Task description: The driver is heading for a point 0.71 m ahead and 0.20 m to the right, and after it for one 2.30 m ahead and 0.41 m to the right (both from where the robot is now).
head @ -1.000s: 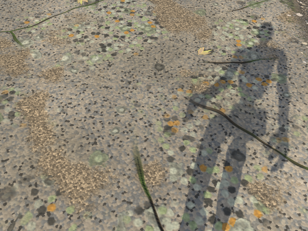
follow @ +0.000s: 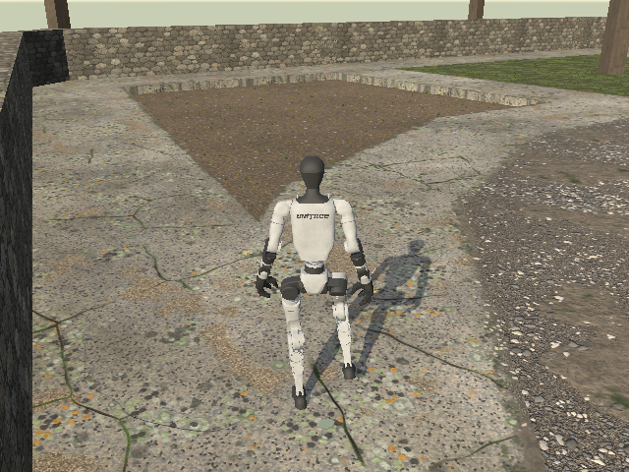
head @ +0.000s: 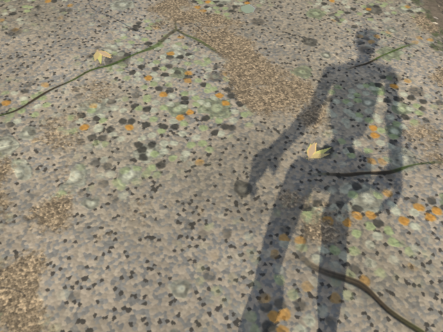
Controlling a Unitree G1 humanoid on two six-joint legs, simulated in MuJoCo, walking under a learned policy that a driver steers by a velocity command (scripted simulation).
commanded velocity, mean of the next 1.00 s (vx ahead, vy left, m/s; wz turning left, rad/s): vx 0.50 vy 0.00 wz -0.45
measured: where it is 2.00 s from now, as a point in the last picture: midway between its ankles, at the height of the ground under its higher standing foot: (289, 189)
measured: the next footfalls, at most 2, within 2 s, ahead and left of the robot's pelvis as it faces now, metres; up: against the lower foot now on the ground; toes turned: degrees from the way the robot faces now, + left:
right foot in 0.32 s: +0.32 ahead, -0.15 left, +0.00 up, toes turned -13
left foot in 0.78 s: +0.65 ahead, -0.05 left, +0.00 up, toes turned -29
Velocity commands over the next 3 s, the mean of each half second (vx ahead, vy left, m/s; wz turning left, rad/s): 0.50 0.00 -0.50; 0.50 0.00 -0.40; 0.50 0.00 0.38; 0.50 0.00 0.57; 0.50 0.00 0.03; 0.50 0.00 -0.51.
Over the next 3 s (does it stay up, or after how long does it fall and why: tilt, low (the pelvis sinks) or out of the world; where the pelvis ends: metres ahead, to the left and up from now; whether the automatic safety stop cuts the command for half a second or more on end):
stays up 1.56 -0.23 0.00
